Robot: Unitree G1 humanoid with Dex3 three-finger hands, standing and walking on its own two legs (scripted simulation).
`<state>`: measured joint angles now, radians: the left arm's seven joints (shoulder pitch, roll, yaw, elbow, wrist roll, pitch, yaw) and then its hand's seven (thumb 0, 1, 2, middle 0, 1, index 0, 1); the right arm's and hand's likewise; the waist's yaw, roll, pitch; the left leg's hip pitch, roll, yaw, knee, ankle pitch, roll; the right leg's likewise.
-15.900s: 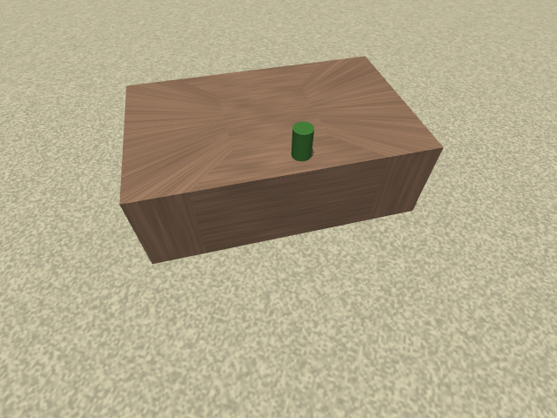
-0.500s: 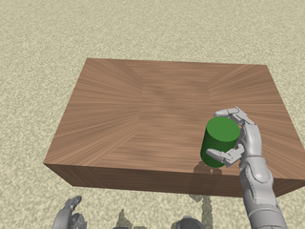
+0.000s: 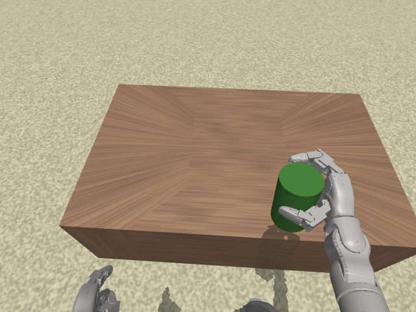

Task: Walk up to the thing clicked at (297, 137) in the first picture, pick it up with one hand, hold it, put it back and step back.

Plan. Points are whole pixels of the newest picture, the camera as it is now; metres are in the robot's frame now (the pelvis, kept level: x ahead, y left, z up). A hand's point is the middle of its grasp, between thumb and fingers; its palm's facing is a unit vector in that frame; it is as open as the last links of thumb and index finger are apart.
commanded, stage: hold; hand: right
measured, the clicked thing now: (294, 198) +0.31 -0.15 +0.03
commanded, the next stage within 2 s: crouch in 1.72 s
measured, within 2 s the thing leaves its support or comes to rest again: neither
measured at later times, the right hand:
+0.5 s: hand (300, 191) +0.32 -0.16 +0.06, palm faces +0.01 +1.00 +0.01, open 11.3 cm
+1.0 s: hand (301, 192) +0.31 -0.16 +0.05, palm faces +0.02 +1.00 +0.01, open 11.3 cm
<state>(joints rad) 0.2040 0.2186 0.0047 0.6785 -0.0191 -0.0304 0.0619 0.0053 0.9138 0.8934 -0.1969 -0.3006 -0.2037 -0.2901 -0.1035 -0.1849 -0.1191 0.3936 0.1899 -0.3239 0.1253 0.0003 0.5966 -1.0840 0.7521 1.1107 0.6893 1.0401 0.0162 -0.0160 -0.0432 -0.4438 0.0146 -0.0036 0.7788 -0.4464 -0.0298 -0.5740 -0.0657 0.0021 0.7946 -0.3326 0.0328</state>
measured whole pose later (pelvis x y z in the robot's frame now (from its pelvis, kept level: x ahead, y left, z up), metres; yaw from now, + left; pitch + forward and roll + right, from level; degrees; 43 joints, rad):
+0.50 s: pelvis +0.00 +0.00 +0.00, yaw +0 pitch +6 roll +1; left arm 0.20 0.22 0.00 0.68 -0.02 -0.03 0.06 0.01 0.91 0.90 -0.20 -0.30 -0.20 -0.29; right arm -0.11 -0.18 -0.12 0.42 0.20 -0.34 0.15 0.00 0.60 -1.08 0.75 1.11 0.69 1.04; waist 0.01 -0.02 -0.04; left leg -0.43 0.01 0.00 0.77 -0.44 -0.03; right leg -0.55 -0.07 0.00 0.78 -0.32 0.04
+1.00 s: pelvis -0.01 +0.00 +0.00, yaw +0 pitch +6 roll +1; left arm 0.20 0.22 -0.01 0.68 -0.02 -0.04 0.06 0.01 0.91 0.90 -0.20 -0.30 -0.20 -0.29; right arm -0.12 -0.18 -0.13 0.44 0.20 -0.35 0.14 0.00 0.60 -1.08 0.75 1.11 0.69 1.04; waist 0.02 -0.02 -0.04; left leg -0.43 0.01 -0.01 0.77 -0.43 -0.03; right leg -0.56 -0.07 0.00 0.77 -0.31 0.03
